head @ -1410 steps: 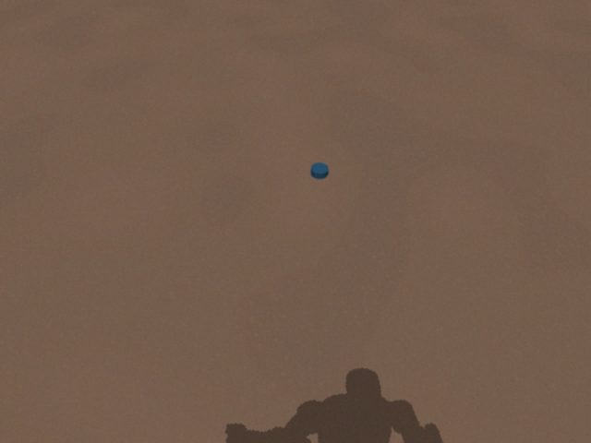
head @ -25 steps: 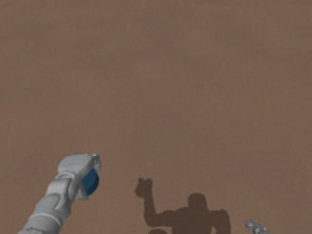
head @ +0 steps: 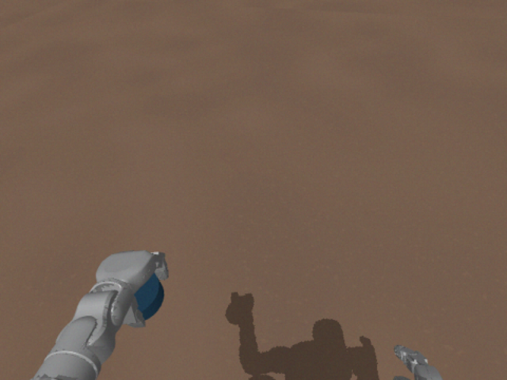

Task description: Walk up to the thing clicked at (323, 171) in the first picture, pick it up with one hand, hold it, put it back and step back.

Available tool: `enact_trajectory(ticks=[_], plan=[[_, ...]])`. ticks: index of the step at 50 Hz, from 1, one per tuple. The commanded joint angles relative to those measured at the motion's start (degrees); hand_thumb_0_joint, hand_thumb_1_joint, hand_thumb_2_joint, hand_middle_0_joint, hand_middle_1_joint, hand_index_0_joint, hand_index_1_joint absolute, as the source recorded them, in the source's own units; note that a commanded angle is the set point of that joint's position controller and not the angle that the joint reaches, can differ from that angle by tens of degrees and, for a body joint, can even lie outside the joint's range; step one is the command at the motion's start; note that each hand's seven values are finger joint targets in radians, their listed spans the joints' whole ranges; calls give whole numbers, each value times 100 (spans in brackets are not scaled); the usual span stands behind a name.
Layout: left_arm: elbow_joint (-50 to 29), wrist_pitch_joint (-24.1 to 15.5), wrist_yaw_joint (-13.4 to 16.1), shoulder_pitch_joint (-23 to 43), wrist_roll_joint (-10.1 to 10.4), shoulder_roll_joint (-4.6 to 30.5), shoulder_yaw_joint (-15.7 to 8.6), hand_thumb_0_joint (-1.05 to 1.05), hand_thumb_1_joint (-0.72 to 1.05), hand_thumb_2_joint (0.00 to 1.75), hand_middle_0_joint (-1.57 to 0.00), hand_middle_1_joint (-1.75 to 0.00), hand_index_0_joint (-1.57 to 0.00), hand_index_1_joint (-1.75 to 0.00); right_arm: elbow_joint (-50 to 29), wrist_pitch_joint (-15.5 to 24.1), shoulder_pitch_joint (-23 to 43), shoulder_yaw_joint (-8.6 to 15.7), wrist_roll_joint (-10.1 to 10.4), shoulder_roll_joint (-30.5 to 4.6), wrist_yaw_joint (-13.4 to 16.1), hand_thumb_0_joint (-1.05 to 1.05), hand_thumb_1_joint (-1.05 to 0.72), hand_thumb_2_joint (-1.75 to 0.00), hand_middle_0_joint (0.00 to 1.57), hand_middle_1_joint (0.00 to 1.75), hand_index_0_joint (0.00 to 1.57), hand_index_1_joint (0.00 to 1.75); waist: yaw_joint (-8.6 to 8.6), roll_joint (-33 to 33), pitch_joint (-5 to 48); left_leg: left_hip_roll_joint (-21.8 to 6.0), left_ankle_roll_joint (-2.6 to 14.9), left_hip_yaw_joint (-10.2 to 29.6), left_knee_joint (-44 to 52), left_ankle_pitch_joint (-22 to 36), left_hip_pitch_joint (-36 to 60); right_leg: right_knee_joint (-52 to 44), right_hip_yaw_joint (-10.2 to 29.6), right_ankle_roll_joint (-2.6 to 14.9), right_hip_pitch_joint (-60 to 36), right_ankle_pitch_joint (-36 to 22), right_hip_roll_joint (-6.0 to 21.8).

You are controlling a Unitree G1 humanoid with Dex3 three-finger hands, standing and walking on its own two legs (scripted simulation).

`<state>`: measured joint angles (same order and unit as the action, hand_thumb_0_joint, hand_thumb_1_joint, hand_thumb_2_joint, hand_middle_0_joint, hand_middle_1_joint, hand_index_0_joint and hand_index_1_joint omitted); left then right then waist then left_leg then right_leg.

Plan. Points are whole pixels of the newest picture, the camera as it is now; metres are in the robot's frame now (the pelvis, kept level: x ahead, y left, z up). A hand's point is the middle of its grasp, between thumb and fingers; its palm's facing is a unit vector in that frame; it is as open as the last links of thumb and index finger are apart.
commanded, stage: hold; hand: left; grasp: from above
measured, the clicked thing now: (137, 294) +0.31 +0.24 -0.06
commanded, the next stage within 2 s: crouch in 0.46 s
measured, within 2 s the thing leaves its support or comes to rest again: neither
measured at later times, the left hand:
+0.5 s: hand (137, 291) +0.30 +0.22 -0.03, palm faces -0.44 -0.07 -0.89, open 10.0 cm
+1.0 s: hand (145, 304) +0.31 +0.24 -0.12, palm faces -0.44 +0.01 -0.90, open 10.0 cm
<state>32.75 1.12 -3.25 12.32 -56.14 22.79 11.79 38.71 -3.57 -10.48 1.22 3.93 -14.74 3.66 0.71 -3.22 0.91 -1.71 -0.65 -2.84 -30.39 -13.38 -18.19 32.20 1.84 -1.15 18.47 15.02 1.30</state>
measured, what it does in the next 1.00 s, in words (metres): stands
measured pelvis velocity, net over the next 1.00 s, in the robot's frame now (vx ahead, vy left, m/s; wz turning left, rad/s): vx -0.01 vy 0.00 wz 0.02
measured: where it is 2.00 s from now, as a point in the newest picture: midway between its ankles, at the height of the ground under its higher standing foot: outside the picture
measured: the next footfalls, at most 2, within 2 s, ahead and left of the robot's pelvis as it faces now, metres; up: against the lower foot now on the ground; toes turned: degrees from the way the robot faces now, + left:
none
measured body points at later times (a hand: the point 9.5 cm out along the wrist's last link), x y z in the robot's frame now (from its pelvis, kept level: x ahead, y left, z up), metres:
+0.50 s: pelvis +0.01 +0.00 +0.00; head +0.02 -0.03 +0.45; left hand +0.32 +0.23 +0.02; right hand +0.16 -0.25 -0.12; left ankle +0.03 +0.13 -0.73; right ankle +0.02 -0.13 -0.73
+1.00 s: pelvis -0.01 +0.00 -0.03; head +0.06 +0.00 +0.41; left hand +0.33 +0.24 -0.07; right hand +0.12 -0.27 -0.15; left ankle +0.03 +0.13 -0.73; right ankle +0.02 -0.13 -0.73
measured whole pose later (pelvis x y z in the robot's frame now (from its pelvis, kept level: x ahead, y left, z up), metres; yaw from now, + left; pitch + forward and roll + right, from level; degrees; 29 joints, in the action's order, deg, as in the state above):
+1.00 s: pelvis -0.01 +0.00 -0.03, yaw +1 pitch +11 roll +0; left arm 54.6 -3.9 12.1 22.8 -64.1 21.9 10.1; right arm 39.7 -4.1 -11.5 3.1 1.2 -15.0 1.8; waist -1.7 -0.3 4.1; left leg -2.0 -0.8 -1.1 -47.6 -19.8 -38.6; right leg 47.8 0.7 -1.3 37.6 21.2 1.2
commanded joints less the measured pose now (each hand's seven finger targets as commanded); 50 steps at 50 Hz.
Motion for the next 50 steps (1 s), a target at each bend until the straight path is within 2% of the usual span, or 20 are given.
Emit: enact_trajectory(ticks=[1, 3, 4, 13, 14, 15, 17, 18, 21, 24, 27, 28, 29, 30, 32, 35, 36, 40, 46, 50], plan=[[-968, -45, 182, 1720, -11, 1093, -579, 0, 57, 76, -79, -98, -88, -89, -790, 283, 499, 237, 18, -665, 34, 0, -90, -90, 20, 30, 20, 30, -15, 403, 1262, 231, 141, 53, 420, 614, 751, -662, -125, 119, -218, -532, -270], [-1031, -62, 189, 1780, 43, 1128, -607, 0, 58, 75, -78, -99, -88, -90, -818, 290, 543, 229, 19, -660, 35, 0, -90, -90, 20, 30, 20, 30, -16, 311, 1190, 233, 127, 39, 453, 510, 729, -701, -123, 128, -159, -412, -270], [-806, -49, 183, 1630, -31, 1087, -583, 0, 57, 76, -80, -97, -88, -88, -816, 283, 523, 219, 19, -645, 38, 0, -90, -90, 20, 30, 20, 30, -25, 376, 1106, 241, 142, 28, 456, 487, 693, -720, -121, 123, -147, -404, -261], [-1049, -78, 336, 1846, -74, 1239, -725, 0, 61, 78, -83, -96, -91, -88, -763, 244, 504, 251, 18, -658, 40, 0, -90, -90, 20, 30, 20, 30, -8, 245, 1348, 249, 128, 13, 444, 704, 866, -707, -110, 122, -257, -623, -257], [-849, -44, 333, 1586, -114, 1114, -673, 0, 60, 78, -83, -96, -90, -88, -762, 237, 503, 258, 22, -638, 41, 0, -90, -90, 20, 30, 20, 30, -24, 264, 1260, 257, 133, 4, 438, 787, 840, -704, -111, 120, -241, -722, -250], [-1195, -77, 348, 1893, -71, 1203, -696, 0, 60, 77, -82, -96, -90, -87, -742, 233, 490, 282, 8, -663, 36, 0, -90, -90, 20, 30, 20, 30, -16, 226, 1462, 239, 124, 13, 436, 821, 933, -690, -115, 126, -299, -745, -264], [-1076, -71, 343, 1987, -104, 1212, -667, 0, 60, 76, -81, -97, -90, -88, -706, 234, 442, 286, 14, -661, 39, 0, -90, -90, 20, 30, 20, 30, -56, 219, 1471, 232, 133, 11, 425, 905, 940, -665, -115, 122, -326, -857, -263], [-923, -68, 336, 1854, -87, 1228, -694, 0, 60, 78, -83, -95, -91, -87, -706, 230, 486, 274, 14, -649, 42, 0, -90, -90, 20, 30, 20, 30, 22, 214, 1365, 227, 118, 36, 445, 943, 883, -672, -149, 136, -319, -854, -270], [-941, -98, 292, 1789, -57, 1036, -509, 0, 61, 77, -83, -97, -91, -89, -738, 223, 461, 281, 23, -640, 40, 0, -90, -90, 20, 30, 20, 30, -50, 345, 1364, 245, 152, 9, 441, 874, 902, -723, -122, 110, -329, -836, -249], [-872, -103, 311, 1707, -47, 1162, -647, 0, 58, 80, -82, -96, -89, -88, -740, 206, 404, 311, 32, -676, 45, 0, -90, -90, 20, 30, 20, 30, -30, 277, 1392, 220, 130, 19, 458, 1055, 942, -677, -145, 140, -363, -978, -276], [-885, -110, 332, 1939, -96, 1196, -610, 0, 60, 76, -83, -95, -91, -87, -708, 189, 404, 316, 32, -665, 47, 0, -90, -90, 20, 30, 20, 30, -7, 244, 1463, 227, 134, 24, 447, 1183, 998, -668, -164, 136, -412, -1118, -270], [-931, -117, 362, 2027, -70, 1278, -715, 0, 63, 68, -83, -98, -94, -87, -716, 182, 374, 323, 36, -688, 49, 0, -92, -91, 20, 30, 20, 30, -12, 180, 1505, 232, 127, 8, 443, 1195, 1030, -673, -143, 136, -415, -1133, -267], [-774, -88, 383, 1983, -98, 1262, -712, 0, 55, 68, -75, -93, -86, -83, -704, 179, 395, 298, 28, -653, 48, 0, -88, -89, 20, 30, 20, 30, 0, 251, 1401, 229, 126, 20, 446, 1178, 961, -691, -162, 128, -378, -1109, -266], [-772, -100, 392, 1957, -89, 1213, -682, 0, 51, 74, -77, -93, -84, -86, -721, 180, 375, 309, 30, -677, 38, 0, -89, -90, 20, 30, 20, 30, -12, 300, 1323, 232, 128, 11, 469, 1069, 929, -727, -155, 136, -368, -1014, -263], [-501, -98, 410, 1662, -106, 983, -523, 0, 53, 77, -77, -96, -84, -88, -706, 182, 339, 318, 28, -663, 29, 0, -89, -89, 20, 30, 20, 30, -66, 365, 1218, 217, 134, 10, 477, 986, 867, -710, -159, 151, -292, -926, -273], [-362, -183, 463, 1612, -166, 1032, -568, 0, 49, 77, -75, -95, -82, -88, -703, 151, 276, 333, 32, -673, 24, 0, -88, -89, 20, 30, 20, 30, -40, 384, 1205, 228, 130, 9, 425, 1086, 796, -636, -166, 157, -249, -1022, -268], [-170, -205, 521, 1466, -178, 969, -557, 0, 49, 77, -76, -95, -83, -88, -680, 134, 256, 329, 15, -664, 22, 0, -89, -90, 20, 30, 20, 30, -48, 530, 1128, 240, 143, 19, 369, 1090, 721, -640, -172, 136, -244, -1032, -250], [249, -405, 949, 1886, -376, 970, -616, 0, 51, 80, -79, -93, -85, -87, -575, 94, 115, 348, -63, -675, -17, 0, -89, -90, 20, 30, 20, 30, -219, 555, 1098, 272, 140, 14, 3, 854, 312, -354, -138, 131, 226, -888, -207], [1162, -530, 1743, 2875, -816, 978, -597, 0, 49, 82, -77, -97, -83, -91, -302, 103, -297, 482, -260, -757, -145, 0, -89, -89, 20, 30, 20, 30, -446, 360, 1791, 254, 76, 41, -1351, 560, -856, 891, -135, 177, 1464, -647, -227], [1968, -547, 2156, 3386, -962, 957, -599, 0, 51, 83, -79, -97, -86, -91, -295, 150, -502, 543, -334, -830, -213, 0, -89, -90, 20, 30, 20, 30, -521, 312, 2179, 233, 83, 43, -2309, 158, -1966, 1733, -152, 200, 2370, -292, -229]])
